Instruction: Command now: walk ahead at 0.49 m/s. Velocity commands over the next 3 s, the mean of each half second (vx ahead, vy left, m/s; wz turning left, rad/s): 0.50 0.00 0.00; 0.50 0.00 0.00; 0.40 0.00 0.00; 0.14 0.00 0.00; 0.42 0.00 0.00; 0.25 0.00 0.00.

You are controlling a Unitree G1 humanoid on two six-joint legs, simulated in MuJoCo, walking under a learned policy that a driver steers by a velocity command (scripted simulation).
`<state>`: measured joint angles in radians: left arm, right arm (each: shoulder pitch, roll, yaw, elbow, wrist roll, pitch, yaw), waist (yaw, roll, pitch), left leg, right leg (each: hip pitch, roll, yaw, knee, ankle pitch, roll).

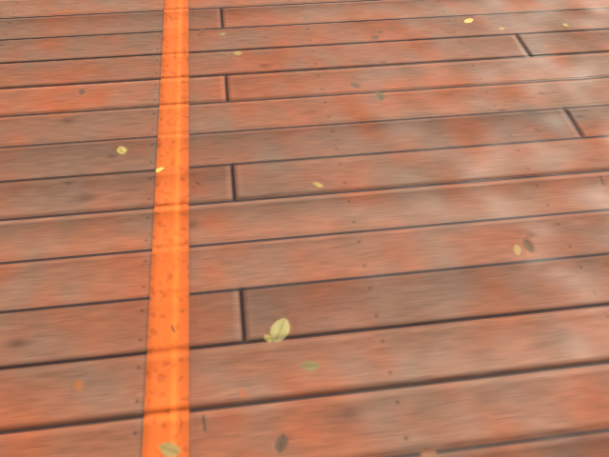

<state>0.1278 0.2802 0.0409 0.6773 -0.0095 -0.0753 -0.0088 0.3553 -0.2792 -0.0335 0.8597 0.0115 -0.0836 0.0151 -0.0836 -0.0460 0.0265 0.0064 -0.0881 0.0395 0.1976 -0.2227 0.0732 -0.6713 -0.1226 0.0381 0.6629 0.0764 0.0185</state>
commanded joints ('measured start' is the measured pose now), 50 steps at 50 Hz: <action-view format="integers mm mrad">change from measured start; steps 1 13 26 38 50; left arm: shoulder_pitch -147 162 222 188 -28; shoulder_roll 43 126 178 162 49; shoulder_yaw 2 37 51 30 12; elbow -106 -17 92 75 25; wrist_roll -8 7 -6 -33 5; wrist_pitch -26 -12 -22 -31 -5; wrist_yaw -22 -16 2 2 3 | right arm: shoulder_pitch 41 -85 -336 -19 -51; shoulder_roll -180 -155 -62 -169 -157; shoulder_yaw -40 -21 -1 -49 -43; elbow -28 -107 -170 -103 -48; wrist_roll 7 22 -1 2 -5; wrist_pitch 4 -24 -1 -4 -12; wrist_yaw -8 0 10 15 -9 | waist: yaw -21 140 153 -6 37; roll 75 7 -5 181 100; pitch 75 -101 40 -168 16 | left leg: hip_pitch -28 -721 -590 170 -130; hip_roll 290 173 180 416 258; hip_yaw -128 -117 -56 -555 -115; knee -60 1046 407 86 -83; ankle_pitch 250 -155 336 -156 285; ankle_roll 136 -29 -95 171 131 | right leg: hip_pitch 7 723 549 -91 27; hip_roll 35 -166 -64 76 4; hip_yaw -32 353 29 60 -12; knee -101 -399 -543 597 36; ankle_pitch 41 -236 -84 -553 -4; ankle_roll -12 -271 -228 -63 3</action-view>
